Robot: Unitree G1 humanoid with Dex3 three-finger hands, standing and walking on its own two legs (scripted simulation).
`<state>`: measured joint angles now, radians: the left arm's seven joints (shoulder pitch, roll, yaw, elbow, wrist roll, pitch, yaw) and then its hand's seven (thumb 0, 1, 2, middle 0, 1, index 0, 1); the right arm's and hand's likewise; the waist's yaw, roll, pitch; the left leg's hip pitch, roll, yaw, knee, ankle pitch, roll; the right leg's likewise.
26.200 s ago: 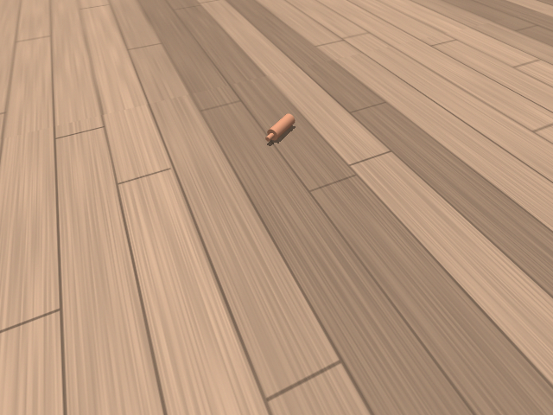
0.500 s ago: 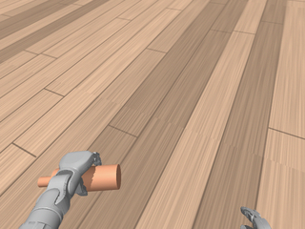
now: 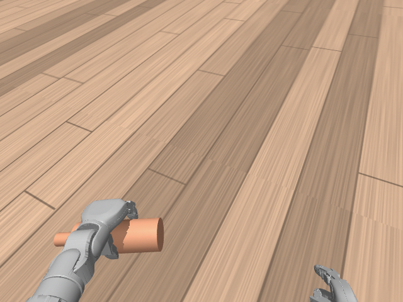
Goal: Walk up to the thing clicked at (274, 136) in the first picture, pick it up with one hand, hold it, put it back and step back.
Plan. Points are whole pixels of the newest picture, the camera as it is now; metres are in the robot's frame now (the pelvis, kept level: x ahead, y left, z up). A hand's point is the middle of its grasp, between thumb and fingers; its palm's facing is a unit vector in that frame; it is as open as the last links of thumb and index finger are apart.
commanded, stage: hold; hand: left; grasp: from above
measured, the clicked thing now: (108, 236) +0.30 +0.24 -0.08
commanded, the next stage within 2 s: crouch in 0.58 s
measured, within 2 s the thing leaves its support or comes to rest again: neither
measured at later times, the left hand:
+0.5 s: hand (110, 236) +0.28 +0.22 -0.04, palm faces -0.48 -0.03 -0.88, open 10.2 cm
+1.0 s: hand (115, 242) +0.29 +0.22 -0.08, palm faces -0.49 -0.01 -0.87, open 10.3 cm
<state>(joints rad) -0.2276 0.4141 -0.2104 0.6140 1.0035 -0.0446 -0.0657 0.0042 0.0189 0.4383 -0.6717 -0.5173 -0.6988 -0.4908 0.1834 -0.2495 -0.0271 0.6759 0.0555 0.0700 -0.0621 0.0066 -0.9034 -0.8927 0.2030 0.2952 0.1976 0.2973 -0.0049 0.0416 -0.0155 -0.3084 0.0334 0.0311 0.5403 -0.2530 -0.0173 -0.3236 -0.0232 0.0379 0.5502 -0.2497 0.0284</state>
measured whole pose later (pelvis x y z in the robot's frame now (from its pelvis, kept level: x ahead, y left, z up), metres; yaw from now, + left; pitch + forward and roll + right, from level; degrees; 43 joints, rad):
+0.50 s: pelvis +0.00 +0.00 +0.00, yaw +0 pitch +0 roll +0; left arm -0.23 0.42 -0.21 0.62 1.01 -0.06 -0.07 0.00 0.01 0.45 -0.67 -0.53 -0.69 -0.51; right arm 0.18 -0.25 -0.02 0.68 0.05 0.07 -0.07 0.01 -0.91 -0.89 0.20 0.30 0.20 0.30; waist 0.00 0.04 0.00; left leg -0.28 0.03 0.03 0.51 -0.23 -0.02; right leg -0.30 -0.03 0.04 0.52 -0.23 0.03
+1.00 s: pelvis +0.00 +0.00 -0.01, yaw +1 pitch +4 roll +0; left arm -0.28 0.40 -0.19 0.81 1.08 -0.13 0.08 0.00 -0.02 0.49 -0.66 -0.59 -0.68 -0.56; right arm 0.18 -0.24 -0.03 0.69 0.04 0.08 -0.05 0.01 -0.90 -0.90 0.20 0.30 0.20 0.30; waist -0.03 0.01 -0.01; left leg -0.40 0.03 0.02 0.60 -0.26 -0.02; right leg -0.41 -0.03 0.03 0.60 -0.26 0.03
